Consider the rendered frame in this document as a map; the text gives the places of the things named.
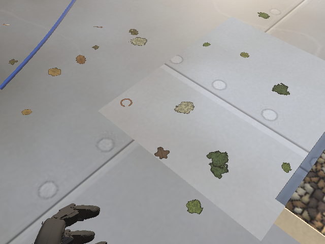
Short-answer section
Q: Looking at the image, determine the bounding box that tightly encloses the robot left hand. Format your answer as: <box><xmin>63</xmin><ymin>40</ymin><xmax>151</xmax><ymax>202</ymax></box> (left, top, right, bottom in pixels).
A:
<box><xmin>34</xmin><ymin>203</ymin><xmax>107</xmax><ymax>244</ymax></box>

